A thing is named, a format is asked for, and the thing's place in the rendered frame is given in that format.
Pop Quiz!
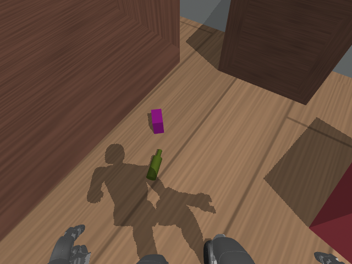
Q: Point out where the right robot hand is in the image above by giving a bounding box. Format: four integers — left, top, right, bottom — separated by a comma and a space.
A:
314, 252, 345, 264

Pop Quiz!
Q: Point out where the left robot hand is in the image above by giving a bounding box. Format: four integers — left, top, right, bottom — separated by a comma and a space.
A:
49, 224, 91, 264

